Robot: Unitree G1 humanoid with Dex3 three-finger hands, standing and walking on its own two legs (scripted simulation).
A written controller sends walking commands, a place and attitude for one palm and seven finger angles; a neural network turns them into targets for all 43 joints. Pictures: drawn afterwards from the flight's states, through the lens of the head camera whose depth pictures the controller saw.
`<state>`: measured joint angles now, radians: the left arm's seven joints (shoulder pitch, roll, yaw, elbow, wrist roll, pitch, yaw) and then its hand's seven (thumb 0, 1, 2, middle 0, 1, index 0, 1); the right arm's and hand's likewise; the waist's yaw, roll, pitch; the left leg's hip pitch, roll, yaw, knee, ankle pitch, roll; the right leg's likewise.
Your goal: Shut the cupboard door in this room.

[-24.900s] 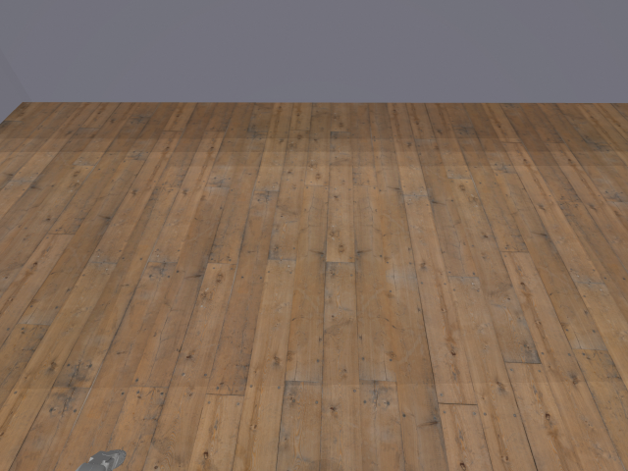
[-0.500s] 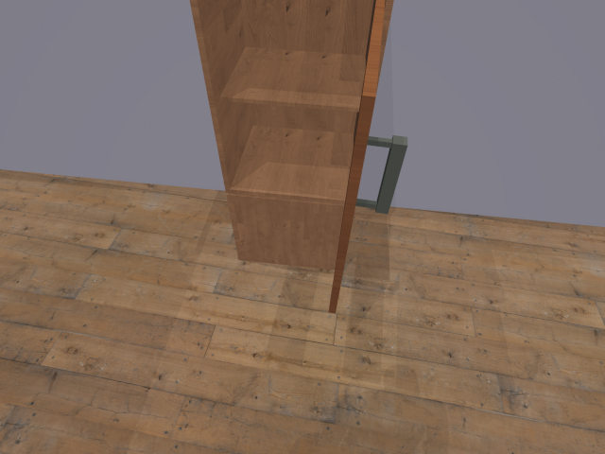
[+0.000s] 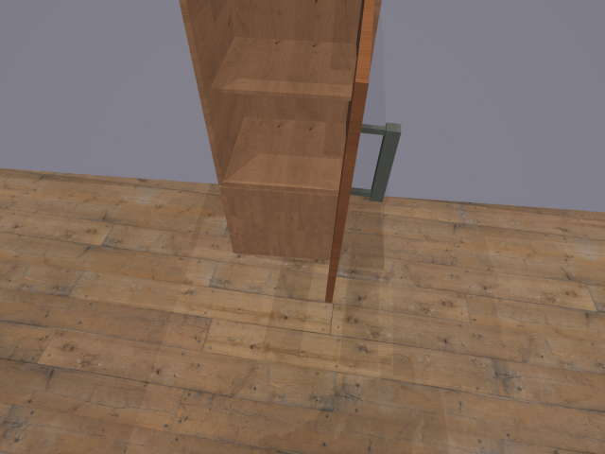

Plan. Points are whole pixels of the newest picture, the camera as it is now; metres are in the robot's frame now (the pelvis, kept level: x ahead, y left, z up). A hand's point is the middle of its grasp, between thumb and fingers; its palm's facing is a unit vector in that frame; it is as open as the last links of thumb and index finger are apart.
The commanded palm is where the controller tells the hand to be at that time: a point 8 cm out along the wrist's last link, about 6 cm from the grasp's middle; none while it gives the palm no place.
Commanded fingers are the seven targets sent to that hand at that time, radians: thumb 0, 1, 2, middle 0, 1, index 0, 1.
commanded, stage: walk around to get in front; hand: left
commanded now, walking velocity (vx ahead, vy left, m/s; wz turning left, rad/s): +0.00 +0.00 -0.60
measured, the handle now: (371, 164) +0.56 -0.08 +0.06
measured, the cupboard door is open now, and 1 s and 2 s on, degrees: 86 86 86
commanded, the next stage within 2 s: none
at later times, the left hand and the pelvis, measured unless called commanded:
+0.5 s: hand out of the picture +0.07 +0.13 -0.16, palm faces -0.18 -0.95 -0.25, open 7.4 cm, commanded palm none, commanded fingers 0.00 0.90 0.90 -0.20 -0.30 -0.20 -0.30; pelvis -0.01 -0.05 +0.00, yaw -15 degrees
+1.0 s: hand (207, 411) +0.21 +0.17 -0.17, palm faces -0.50 -0.83 -0.24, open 7.4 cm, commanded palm none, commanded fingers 0.00 0.90 0.90 -0.20 -0.30 -0.20 -0.30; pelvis +0.01 +0.02 +0.00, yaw -34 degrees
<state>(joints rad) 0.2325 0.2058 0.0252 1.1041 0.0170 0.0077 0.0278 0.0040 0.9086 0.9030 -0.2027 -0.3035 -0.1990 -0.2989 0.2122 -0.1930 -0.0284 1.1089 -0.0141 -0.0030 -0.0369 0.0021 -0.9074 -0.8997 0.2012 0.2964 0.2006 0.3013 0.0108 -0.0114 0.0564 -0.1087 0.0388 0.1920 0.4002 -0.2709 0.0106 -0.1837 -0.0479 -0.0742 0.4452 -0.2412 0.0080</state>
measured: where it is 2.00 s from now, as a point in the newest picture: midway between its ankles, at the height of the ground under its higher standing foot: outside the picture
